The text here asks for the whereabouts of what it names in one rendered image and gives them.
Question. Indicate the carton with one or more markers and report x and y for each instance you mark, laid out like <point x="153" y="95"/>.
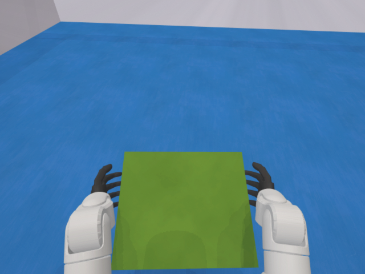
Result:
<point x="183" y="210"/>

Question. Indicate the robot left hand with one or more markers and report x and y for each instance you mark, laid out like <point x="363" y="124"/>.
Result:
<point x="101" y="180"/>

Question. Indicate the robot left forearm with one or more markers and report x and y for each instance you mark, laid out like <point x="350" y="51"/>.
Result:
<point x="88" y="244"/>

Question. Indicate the robot right forearm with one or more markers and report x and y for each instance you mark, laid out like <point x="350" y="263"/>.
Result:
<point x="284" y="234"/>

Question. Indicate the robot right hand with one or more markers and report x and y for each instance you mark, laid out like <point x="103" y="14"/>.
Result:
<point x="264" y="181"/>

